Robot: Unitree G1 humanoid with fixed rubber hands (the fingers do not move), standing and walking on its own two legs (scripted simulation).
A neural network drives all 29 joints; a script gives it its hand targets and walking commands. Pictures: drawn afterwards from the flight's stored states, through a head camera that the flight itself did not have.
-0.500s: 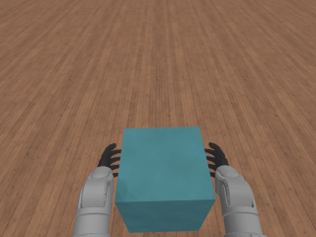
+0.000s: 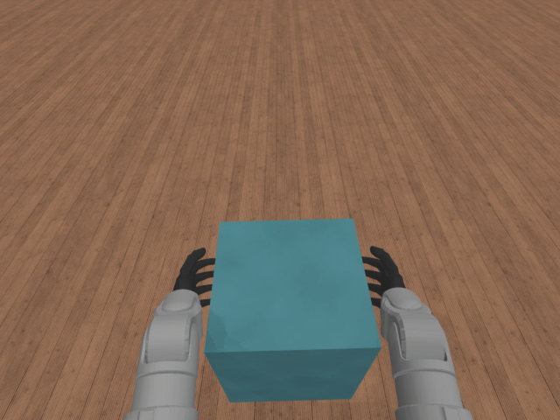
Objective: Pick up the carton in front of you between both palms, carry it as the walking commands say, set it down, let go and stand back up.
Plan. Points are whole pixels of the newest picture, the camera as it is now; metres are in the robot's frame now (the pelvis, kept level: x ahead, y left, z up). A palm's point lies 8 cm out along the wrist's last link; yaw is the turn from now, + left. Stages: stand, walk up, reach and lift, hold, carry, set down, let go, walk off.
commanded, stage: carry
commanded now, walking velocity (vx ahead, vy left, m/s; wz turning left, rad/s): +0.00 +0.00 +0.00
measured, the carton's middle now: (288, 314) +0.29 +0.00 -0.04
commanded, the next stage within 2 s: hold in 0.28 s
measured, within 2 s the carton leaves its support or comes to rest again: neither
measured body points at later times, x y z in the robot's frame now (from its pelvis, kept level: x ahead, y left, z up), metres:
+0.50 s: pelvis -0.01 +0.00 +0.01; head -0.03 +0.00 +0.46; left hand +0.28 +0.14 +0.03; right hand +0.27 -0.16 +0.03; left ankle +0.02 +0.12 -0.74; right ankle -0.02 -0.11 -0.74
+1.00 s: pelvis -0.07 +0.02 -0.01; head -0.07 +0.03 +0.44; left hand +0.30 +0.14 +0.03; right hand +0.28 -0.16 +0.03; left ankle +0.02 +0.12 -0.74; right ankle -0.02 -0.11 -0.74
